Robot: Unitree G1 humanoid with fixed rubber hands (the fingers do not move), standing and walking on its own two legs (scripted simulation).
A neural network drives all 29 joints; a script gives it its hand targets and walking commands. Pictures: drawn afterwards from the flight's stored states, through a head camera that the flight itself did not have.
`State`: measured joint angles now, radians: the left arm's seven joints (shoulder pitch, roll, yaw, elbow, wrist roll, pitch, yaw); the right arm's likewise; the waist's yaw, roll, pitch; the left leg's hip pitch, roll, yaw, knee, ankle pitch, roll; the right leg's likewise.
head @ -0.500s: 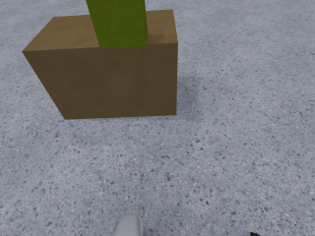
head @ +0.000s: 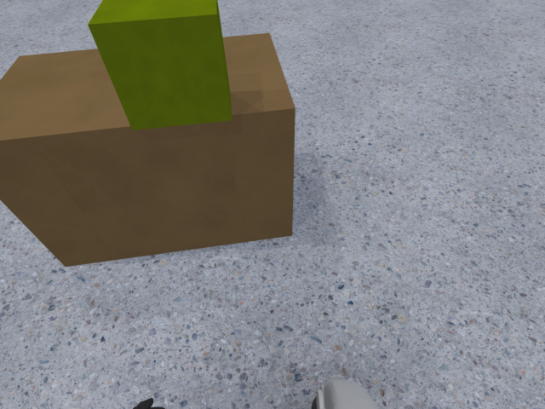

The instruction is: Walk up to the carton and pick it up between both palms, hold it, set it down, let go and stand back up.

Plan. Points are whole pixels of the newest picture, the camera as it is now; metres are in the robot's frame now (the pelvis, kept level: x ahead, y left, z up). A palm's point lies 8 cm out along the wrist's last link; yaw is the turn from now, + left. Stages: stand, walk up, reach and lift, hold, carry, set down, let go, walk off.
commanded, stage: walk up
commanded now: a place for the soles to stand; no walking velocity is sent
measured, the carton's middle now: (172, 64) +0.97 +0.23 +0.04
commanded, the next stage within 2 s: none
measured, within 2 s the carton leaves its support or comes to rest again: neither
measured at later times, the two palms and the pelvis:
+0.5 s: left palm out of the picture +0.15 +0.30 -0.12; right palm (368, 298) +0.32 -0.18 -0.13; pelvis +0.23 +0.06 +0.00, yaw +3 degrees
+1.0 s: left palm (93, 243) +0.50 +0.38 -0.12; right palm (317, 276) +0.40 -0.10 -0.17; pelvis +0.42 +0.14 -0.02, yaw +2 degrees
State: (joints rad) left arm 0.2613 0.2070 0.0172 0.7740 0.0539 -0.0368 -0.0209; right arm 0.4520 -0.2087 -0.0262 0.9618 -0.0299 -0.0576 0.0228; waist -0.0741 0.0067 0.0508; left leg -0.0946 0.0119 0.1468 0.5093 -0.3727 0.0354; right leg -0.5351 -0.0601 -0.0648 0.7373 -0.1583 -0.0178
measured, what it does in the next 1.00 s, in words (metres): walks ahead: right foot, then left foot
